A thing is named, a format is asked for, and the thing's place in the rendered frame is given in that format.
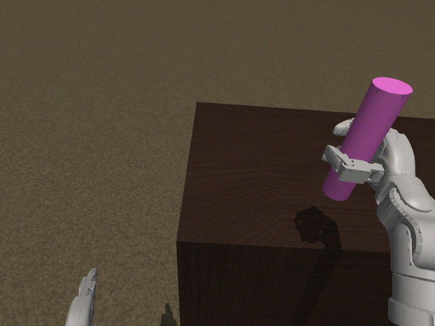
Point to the right robot arm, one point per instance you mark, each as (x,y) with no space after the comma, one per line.
(407,212)

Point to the can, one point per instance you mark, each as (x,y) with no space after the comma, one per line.
(382,103)

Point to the left robot hand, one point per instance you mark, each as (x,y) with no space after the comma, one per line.
(81,310)

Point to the right robot hand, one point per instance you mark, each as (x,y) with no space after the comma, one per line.
(394,157)

